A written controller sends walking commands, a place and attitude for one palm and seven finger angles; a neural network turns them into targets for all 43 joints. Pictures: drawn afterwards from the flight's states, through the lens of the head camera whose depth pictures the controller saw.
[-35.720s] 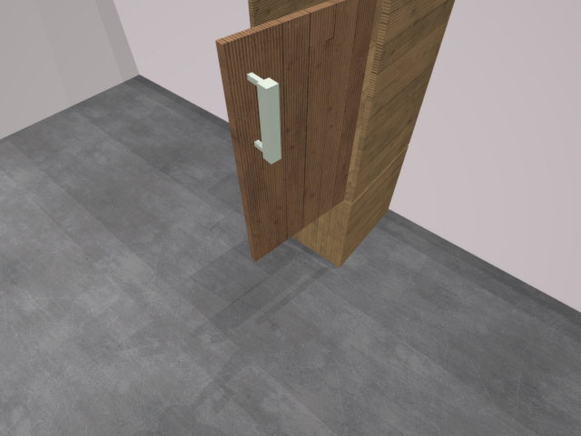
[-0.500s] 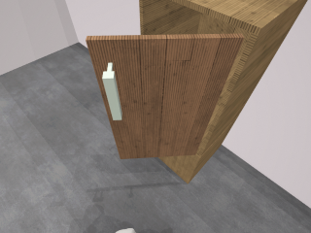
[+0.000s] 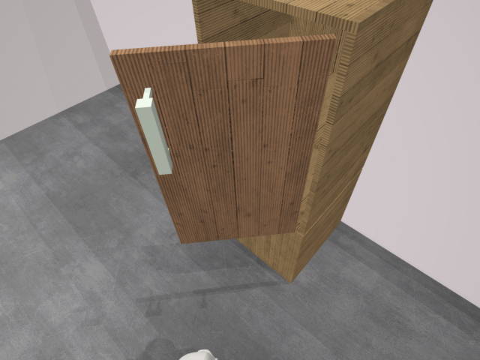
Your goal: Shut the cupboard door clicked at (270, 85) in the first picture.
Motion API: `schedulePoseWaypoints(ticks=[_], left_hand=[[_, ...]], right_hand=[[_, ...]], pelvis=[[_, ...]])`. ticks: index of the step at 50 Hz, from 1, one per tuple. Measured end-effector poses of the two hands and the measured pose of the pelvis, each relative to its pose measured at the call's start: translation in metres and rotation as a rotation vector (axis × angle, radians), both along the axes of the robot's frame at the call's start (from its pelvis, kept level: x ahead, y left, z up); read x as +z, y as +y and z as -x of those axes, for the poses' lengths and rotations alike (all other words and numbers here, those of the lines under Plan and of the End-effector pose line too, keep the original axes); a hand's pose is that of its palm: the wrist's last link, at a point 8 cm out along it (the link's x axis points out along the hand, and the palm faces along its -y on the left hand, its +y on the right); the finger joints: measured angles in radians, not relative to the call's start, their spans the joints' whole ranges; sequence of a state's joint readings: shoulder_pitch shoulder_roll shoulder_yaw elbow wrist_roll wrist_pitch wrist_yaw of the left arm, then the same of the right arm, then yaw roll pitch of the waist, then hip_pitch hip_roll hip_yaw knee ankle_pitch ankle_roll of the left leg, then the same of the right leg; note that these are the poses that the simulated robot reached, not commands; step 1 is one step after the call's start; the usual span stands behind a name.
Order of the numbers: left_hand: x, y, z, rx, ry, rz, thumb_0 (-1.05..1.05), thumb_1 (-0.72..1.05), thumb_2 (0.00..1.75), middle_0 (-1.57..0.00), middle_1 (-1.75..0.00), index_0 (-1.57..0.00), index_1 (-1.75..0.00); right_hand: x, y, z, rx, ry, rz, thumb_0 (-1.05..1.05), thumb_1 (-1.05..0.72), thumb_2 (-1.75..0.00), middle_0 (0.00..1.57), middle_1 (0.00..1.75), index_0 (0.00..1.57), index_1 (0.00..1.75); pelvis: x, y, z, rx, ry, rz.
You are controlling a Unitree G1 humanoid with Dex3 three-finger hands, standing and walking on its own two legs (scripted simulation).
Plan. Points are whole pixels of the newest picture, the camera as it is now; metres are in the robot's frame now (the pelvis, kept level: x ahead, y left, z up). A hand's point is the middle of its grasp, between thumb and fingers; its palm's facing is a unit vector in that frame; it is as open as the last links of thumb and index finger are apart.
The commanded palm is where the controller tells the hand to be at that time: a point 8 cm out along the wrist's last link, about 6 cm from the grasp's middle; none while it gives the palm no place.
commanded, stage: come to a stop and stand still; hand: left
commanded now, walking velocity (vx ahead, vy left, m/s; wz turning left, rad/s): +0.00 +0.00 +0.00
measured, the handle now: (157, 132) +0.47 +0.17 +0.14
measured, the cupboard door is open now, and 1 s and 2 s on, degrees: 48 48 48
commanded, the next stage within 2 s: look again from close up in 0.28 s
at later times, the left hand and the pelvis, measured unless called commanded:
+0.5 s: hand out of the picture -0.01 +0.17 -0.15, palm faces -0.01 -0.98 -0.22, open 7.4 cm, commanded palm none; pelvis -0.02 -0.01 +0.01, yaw +0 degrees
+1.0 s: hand out of the picture +0.03 +0.19 -0.15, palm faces +0.00 -0.97 -0.25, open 7.4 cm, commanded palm none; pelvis +0.02 -0.02 +0.03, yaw +0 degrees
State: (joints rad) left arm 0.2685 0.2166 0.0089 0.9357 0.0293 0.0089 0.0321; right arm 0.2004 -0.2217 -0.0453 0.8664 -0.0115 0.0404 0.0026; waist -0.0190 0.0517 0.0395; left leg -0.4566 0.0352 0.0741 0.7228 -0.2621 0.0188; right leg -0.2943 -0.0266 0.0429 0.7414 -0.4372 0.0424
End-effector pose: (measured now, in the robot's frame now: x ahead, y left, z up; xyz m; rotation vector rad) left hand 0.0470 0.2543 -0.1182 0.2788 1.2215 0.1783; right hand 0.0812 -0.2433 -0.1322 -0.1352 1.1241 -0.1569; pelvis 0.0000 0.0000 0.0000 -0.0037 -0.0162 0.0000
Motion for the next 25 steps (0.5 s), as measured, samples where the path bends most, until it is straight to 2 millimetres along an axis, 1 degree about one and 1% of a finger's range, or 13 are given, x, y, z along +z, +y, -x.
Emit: schedulePoseWaypoints(ticks=[4, 9, 12, 14, 16, 19, 22, 25], left_hand=[[0.001, -0.016, 0.005, -0.02, -0.021, 0.021, 0.0, 0.9, 0.89, -0.2, -0.3, -0.2, -0.3], [0.0, -0.031, 0.005, -0.028, -0.032, 0.054, 0.0, 0.9, 0.89, -0.2, -0.3, -0.2, -0.3], [0.002, -0.034, 0.01, -0.018, -0.029, 0.058, 0.0, 0.91, 0.89, -0.2, -0.3, -0.2, -0.3], [0.003, -0.035, 0.015, -0.009, -0.018, 0.06, 0.0, 0.91, 0.89, -0.2, -0.3, -0.2, -0.3], [0.004, -0.036, 0.023, -0.003, 0.001, 0.063, 0.0, 0.91, 0.89, -0.2, -0.3, -0.2, -0.3], [0.001, -0.037, 0.036, 0.007, 0.043, 0.071, 0.0, 0.91, 0.89, -0.2, -0.3, -0.2, -0.3], [-0.002, -0.038, 0.048, 0.019, 0.083, 0.081, 0.0, 0.91, 0.89, -0.2, -0.3, -0.2, -0.3], [-0.004, -0.039, 0.056, 0.034, 0.112, 0.091, 0.0, 0.91, 0.89, -0.2, -0.3, -0.2, -0.3]], right_hand=[[-0.008, -0.001, 0.045, -0.03, 0.073, -0.027, 0.01, -0.91, -0.9, 0.2, 0.3, 0.2, 0.3], [-0.014, 0.003, 0.102, -0.059, 0.185, -0.042, 0.01, -0.91, -0.9, 0.2, 0.3, 0.2, 0.3], [-0.012, 0.007, 0.129, -0.069, 0.256, -0.051, 0.01, -0.91, -0.9, 0.2, 0.3, 0.2, 0.3], [-0.009, 0.009, 0.142, -0.073, 0.292, -0.057, 0.01, -0.91, -0.9, 0.2, 0.3, 0.2, 0.3], [-0.006, 0.01, 0.149, -0.076, 0.315, -0.061, 0.01, -0.91, -0.9, 0.2, 0.3, 0.2, 0.3], [-0.003, 0.01, 0.153, -0.078, 0.324, -0.059, 0.01, -0.91, -0.9, 0.2, 0.3, 0.2, 0.3], [-0.001, 0.01, 0.148, -0.076, 0.318, -0.052, 0.01, -0.91, -0.9, 0.2, 0.3, 0.2, 0.3], [0.002, 0.009, 0.137, -0.065, 0.305, -0.042, 0.01, -0.91, -0.9, 0.2, 0.3, 0.2, 0.3]], pelvis=[[0.001, -0.005, 0.007, 0.003, -0.018, -0.018], [0.002, -0.007, 0.013, 0.0, -0.027, -0.016], [0.006, -0.01, 0.017, 0.002, -0.02, -0.016], [0.009, -0.012, 0.018, 0.001, -0.014, -0.017], [0.011, -0.013, 0.02, -0.001, -0.009, -0.019], [0.013, -0.015, 0.02, -0.003, -0.007, -0.017], [0.014, -0.015, 0.019, -0.002, -0.007, -0.009], [0.015, -0.014, 0.017, -0.001, -0.006, -0.004]])
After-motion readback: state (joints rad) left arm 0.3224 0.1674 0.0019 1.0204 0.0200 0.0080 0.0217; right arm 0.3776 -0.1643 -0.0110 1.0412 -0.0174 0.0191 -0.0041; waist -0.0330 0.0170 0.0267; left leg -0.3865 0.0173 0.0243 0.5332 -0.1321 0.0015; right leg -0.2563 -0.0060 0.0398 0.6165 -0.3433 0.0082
